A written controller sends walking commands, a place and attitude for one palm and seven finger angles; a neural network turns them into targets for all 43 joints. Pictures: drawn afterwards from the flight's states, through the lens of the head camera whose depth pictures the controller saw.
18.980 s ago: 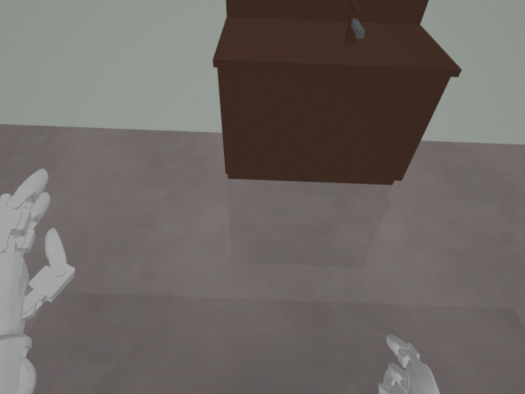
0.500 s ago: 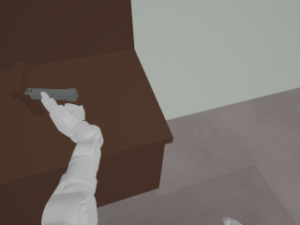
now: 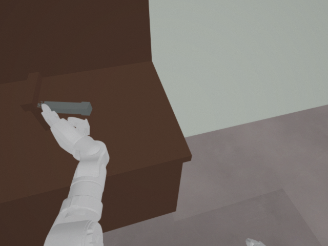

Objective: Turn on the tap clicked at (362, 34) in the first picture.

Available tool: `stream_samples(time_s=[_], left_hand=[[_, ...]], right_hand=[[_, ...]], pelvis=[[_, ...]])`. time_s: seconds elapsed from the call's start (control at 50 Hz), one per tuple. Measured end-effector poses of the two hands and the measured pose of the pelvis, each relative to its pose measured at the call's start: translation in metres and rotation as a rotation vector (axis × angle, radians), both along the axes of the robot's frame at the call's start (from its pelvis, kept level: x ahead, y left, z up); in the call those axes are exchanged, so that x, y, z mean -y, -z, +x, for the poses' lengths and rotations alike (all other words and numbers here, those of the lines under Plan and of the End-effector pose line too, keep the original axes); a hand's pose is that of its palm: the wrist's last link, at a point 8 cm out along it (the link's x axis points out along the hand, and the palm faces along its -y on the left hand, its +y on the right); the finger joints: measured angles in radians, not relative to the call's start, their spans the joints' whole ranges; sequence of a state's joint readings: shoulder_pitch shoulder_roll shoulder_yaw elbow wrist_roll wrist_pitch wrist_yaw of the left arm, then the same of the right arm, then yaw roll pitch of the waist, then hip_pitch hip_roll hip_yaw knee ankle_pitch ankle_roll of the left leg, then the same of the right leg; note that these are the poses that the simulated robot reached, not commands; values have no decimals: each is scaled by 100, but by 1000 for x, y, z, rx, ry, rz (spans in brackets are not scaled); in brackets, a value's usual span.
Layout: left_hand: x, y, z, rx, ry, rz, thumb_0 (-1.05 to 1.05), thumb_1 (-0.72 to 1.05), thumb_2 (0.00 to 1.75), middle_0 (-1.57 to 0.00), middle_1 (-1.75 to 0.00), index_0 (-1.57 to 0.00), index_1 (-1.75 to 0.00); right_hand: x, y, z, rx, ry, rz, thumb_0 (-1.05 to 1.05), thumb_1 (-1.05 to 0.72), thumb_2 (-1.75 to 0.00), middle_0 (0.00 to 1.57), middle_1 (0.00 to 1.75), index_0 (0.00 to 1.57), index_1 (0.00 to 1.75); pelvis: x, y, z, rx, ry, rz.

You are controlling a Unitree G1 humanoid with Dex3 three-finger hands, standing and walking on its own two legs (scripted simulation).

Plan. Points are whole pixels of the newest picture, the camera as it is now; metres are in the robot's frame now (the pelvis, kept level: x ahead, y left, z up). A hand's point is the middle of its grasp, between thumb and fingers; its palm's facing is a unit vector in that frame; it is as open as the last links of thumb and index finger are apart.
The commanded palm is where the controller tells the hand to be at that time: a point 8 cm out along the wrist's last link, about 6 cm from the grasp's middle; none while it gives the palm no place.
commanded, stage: lift the hand up off the lever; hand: left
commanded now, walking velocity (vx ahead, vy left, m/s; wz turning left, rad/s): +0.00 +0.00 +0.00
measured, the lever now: (85, 108) +0.47 +0.24 +0.06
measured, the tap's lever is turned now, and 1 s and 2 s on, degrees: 71 71 71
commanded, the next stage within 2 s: draw the hand back beside the body in 1.30 s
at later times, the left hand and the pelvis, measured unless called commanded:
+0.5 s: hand (87, 118) +0.40 +0.20 +0.10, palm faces +0.79 -0.60 -0.10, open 7.8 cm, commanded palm +0.35 +0.22 +0.11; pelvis +0.00 +0.00 +0.01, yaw +0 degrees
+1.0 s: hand (80, 118) +0.38 +0.21 +0.12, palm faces +0.80 -0.59 -0.09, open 7.8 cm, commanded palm +0.33 +0.23 +0.13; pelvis +0.00 -0.01 +0.01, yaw +0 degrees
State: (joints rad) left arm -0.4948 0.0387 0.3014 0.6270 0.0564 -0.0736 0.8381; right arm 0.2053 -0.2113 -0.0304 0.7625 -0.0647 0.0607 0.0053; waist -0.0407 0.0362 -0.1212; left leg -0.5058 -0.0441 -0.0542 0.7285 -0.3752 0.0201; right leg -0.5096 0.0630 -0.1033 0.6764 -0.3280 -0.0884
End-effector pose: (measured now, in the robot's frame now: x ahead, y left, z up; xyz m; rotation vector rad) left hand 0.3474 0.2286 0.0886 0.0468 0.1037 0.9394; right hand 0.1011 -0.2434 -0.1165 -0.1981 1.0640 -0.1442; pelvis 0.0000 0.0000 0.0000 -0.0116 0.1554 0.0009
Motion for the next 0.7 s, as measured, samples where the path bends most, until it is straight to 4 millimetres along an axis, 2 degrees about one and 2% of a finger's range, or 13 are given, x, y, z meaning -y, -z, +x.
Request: stream_samples(time_s=[0.42, 0.7], left_hand=[[10, -17, 1, -22, 16, -5, 1, 90, 90, -16, -15, -15, -15], [11, -28, -5, -20, 12, -5, 1, 90, 90, -15, -15, -15, -15]], right_hand=[[-13, -7, 21, 52, -16, 27, 1, -91, -90, 20, 30, 20, 29], [-8, -11, 28, 57, -18, 18, 1, -91, -90, 20, 30, 20, 29]], pelvis=[[-2, -6, 0, 30, 4, 3], [1, -10, 2, 54, 2, 6]])
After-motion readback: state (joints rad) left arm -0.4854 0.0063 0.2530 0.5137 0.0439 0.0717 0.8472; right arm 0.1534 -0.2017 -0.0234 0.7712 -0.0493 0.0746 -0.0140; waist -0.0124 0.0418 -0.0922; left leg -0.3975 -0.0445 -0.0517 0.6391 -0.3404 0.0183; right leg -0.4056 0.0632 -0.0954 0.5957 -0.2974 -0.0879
